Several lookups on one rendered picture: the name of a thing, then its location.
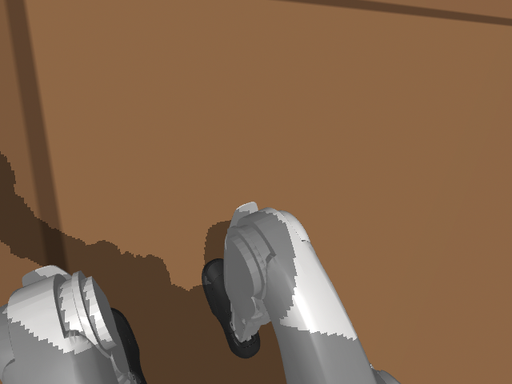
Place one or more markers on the right robot foot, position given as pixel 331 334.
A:
pixel 214 288

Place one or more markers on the left robot foot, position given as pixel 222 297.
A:
pixel 129 344

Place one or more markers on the right robot hand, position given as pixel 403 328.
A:
pixel 382 377

